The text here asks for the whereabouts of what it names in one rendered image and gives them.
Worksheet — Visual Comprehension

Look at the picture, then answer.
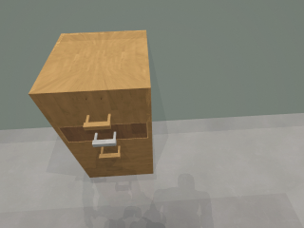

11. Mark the cabinet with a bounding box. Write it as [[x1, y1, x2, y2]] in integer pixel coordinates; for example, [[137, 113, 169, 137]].
[[28, 29, 154, 178]]

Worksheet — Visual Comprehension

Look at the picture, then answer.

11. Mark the handle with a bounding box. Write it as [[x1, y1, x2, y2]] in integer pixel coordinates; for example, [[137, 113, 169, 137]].
[[92, 131, 117, 147], [83, 121, 111, 131], [99, 153, 121, 161]]

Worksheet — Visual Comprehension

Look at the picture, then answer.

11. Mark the drawer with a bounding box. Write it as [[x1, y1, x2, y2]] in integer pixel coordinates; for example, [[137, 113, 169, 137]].
[[59, 122, 147, 143]]

